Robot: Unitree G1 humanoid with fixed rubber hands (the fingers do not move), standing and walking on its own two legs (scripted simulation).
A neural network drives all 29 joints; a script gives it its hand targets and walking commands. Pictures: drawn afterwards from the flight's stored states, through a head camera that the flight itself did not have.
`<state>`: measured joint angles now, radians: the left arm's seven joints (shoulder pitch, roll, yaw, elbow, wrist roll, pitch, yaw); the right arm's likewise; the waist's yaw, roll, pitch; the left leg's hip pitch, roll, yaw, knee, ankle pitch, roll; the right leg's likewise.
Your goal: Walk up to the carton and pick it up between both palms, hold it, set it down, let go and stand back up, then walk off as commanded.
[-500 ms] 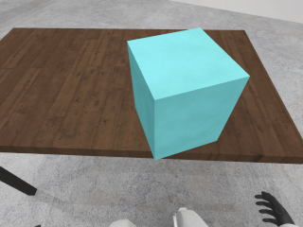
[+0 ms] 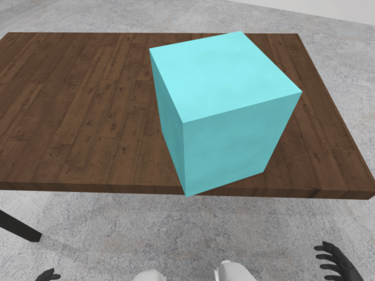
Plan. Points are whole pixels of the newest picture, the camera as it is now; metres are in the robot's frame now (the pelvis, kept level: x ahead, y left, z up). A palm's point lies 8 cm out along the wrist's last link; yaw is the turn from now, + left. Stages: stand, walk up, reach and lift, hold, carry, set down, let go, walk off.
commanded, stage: walk up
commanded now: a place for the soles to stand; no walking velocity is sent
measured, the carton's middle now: (212, 117) +0.43 -0.05 +0.11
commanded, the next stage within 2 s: none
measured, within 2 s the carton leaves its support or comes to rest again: neither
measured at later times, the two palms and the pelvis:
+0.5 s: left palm out of the picture +0.09 +0.33 -0.08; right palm (351, 278) +0.14 -0.31 -0.07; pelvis +0.00 +0.00 +0.00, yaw +0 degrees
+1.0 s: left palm out of the picture +0.10 +0.33 -0.07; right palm (350, 277) +0.14 -0.31 -0.07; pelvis +0.00 +0.00 +0.00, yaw +0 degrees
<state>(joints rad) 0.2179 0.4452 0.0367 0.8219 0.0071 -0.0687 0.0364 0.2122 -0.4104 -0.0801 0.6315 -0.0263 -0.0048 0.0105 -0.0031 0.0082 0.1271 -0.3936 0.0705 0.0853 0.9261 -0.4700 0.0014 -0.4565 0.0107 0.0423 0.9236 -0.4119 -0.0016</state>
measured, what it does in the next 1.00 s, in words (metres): stands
